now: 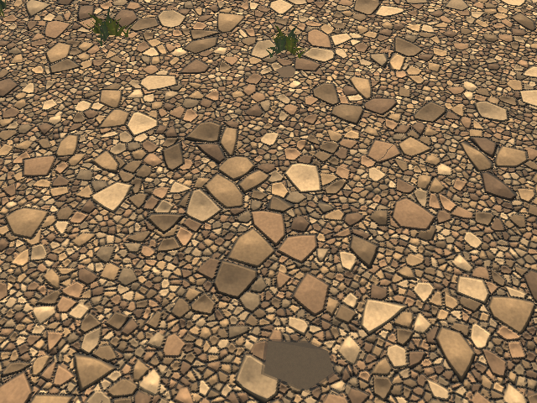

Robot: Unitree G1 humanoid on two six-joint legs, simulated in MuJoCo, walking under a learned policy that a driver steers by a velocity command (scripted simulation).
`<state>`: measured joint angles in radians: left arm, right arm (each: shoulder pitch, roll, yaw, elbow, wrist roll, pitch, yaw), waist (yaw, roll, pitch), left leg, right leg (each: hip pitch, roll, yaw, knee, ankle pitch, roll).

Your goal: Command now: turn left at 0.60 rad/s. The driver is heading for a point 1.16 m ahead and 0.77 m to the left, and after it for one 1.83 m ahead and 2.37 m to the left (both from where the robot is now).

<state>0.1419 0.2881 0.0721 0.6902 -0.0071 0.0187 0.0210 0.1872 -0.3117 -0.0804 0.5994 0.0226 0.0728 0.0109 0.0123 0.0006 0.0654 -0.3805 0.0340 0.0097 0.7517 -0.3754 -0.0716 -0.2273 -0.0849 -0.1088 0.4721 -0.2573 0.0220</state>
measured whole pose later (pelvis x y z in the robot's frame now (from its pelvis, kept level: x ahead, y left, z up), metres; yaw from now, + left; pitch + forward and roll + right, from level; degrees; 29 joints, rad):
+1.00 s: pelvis -0.02 +0.04 -0.01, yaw +36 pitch +1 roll +0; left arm 0.14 0.33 0.08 0.70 -0.01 0.02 0.01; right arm 0.17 -0.32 -0.08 0.57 0.02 0.06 0.01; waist 0.01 -0.03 0.07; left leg -0.29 0.00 0.02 0.56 -0.28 0.01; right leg -0.29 -0.12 -0.12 0.66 -0.40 0.05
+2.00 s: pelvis +0.24 +0.24 -0.02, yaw +40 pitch +2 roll +0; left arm 0.46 0.31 0.04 0.84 -0.01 -0.03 0.01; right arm 0.00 -0.26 -0.02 0.62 0.01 -0.09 0.05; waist 0.08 0.01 0.05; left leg -0.51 -0.02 0.03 0.51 -0.02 0.06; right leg 0.08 -0.01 -0.01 0.44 -0.49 -0.01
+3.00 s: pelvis +0.67 +0.57 +0.00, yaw +41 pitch +2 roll -2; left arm 0.38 0.29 0.05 0.85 -0.02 -0.06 0.00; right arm 0.04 -0.26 -0.02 0.73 0.01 -0.08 0.04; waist 0.09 0.04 0.03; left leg -0.57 0.06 -0.01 0.53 0.02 0.01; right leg 0.06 0.06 -0.04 0.22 -0.31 -0.04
